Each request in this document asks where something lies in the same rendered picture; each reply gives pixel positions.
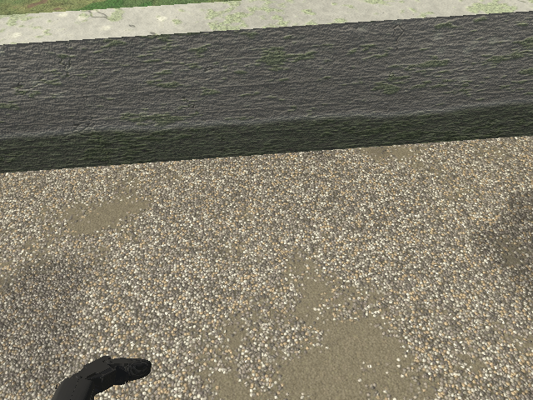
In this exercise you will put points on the robot left hand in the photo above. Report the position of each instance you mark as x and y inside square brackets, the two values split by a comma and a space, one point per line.
[100, 375]

